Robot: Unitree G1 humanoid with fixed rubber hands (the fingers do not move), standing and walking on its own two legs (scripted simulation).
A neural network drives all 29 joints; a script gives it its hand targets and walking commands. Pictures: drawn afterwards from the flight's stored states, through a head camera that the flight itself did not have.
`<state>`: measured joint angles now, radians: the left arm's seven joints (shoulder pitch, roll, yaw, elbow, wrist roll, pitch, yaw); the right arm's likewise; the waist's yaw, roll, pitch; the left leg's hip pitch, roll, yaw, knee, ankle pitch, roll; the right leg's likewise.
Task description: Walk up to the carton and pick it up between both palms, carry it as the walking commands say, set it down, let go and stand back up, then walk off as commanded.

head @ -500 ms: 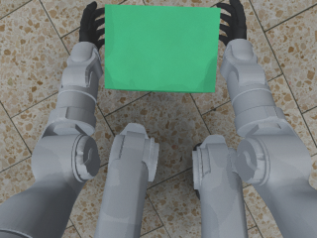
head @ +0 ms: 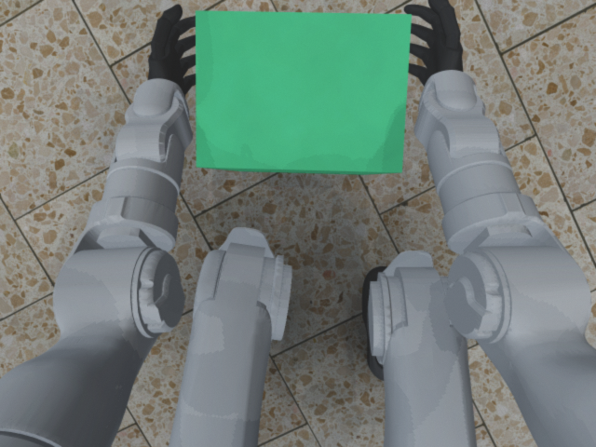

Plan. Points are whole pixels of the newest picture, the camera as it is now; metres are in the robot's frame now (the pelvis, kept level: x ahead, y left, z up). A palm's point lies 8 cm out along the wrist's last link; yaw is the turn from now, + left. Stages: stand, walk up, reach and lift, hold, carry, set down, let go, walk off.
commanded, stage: set down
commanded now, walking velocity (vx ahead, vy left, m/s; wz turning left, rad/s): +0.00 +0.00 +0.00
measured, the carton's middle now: (302, 115) +0.47 +0.07 -0.25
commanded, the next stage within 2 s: none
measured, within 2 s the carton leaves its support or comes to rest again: neither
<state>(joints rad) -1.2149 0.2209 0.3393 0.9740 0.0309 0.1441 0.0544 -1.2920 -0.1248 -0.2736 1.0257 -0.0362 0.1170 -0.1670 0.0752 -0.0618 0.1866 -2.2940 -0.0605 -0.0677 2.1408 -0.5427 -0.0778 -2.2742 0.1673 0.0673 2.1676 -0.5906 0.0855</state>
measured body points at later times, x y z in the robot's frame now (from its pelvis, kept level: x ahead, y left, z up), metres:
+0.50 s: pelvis -0.01 +0.00 +0.00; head +0.34 +0.03 +0.28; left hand +0.49 +0.23 -0.17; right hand +0.54 -0.08 -0.17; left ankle +0.12 +0.13 -0.34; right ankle +0.11 -0.12 -0.34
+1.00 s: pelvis +0.00 +0.00 +0.00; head +0.36 +0.03 +0.27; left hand +0.49 +0.27 -0.18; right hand +0.53 -0.12 -0.18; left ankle +0.12 +0.13 -0.34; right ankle +0.11 -0.12 -0.34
